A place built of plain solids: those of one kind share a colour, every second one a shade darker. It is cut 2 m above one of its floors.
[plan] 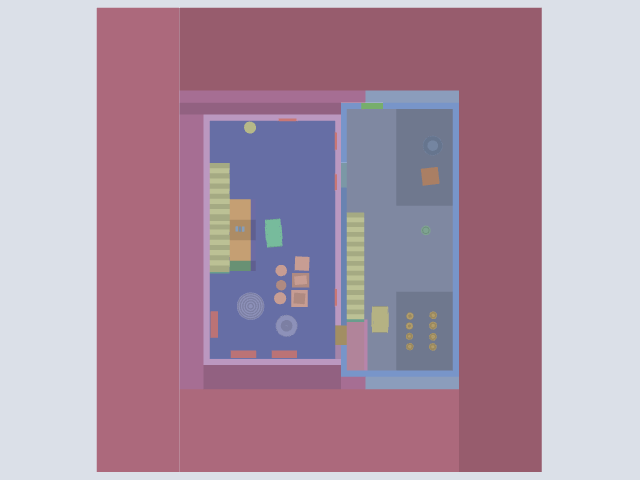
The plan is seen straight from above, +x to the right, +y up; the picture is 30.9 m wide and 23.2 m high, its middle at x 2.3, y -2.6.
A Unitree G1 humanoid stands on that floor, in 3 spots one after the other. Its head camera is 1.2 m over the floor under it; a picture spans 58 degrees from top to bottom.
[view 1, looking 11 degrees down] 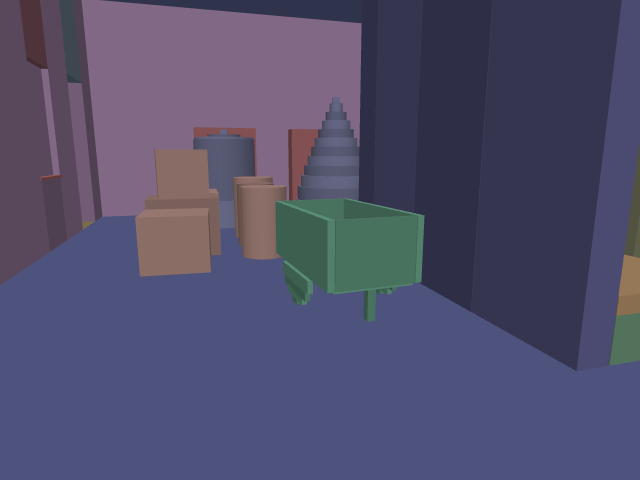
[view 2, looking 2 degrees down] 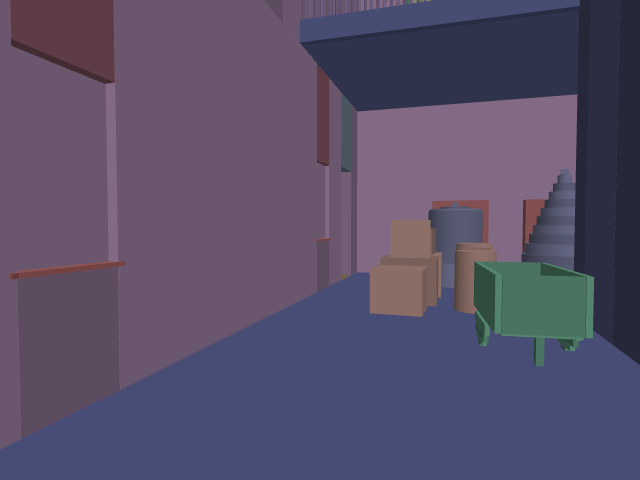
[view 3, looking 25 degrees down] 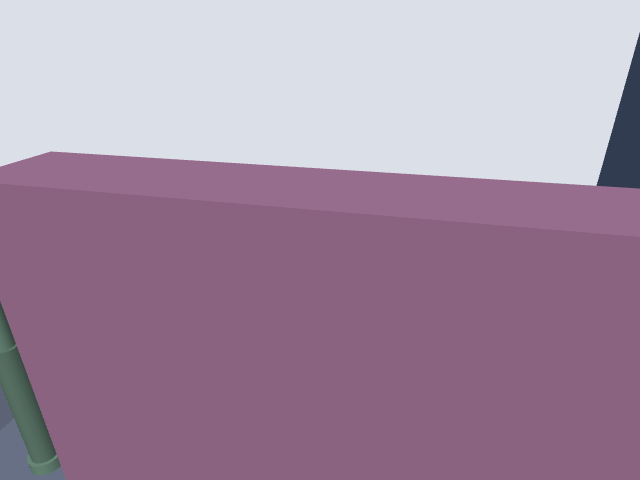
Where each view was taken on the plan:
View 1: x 1.21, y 1.15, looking -106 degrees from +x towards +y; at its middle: handcart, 3.02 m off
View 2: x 0.73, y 2.37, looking -73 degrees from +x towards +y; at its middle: stair_window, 7.79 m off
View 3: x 4.02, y -7.03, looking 13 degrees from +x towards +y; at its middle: guard_out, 0.48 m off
